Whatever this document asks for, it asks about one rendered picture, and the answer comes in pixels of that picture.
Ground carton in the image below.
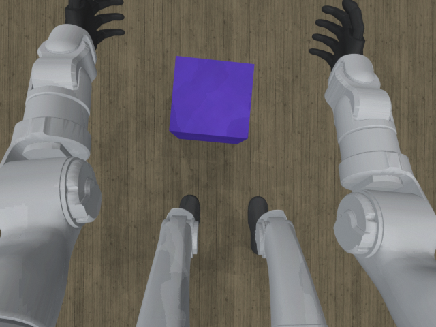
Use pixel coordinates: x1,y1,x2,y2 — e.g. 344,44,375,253
169,56,255,144

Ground left robot shin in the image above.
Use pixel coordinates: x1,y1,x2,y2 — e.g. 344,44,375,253
160,208,194,233

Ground robot right forearm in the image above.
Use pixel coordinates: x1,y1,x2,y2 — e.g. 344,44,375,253
324,54,436,216

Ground robot right hand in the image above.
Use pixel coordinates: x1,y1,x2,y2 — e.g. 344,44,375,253
309,0,365,71

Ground robot left foot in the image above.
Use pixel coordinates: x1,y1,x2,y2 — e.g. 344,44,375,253
179,195,200,225

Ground robot left hand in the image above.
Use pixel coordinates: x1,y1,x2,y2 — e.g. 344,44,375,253
65,0,125,50

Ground robot left forearm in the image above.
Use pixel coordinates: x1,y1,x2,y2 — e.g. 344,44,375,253
0,24,97,168

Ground left robot upper arm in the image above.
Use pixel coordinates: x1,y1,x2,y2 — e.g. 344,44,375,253
0,156,102,327

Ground right robot upper arm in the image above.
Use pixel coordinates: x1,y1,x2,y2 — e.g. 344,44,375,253
334,189,436,327

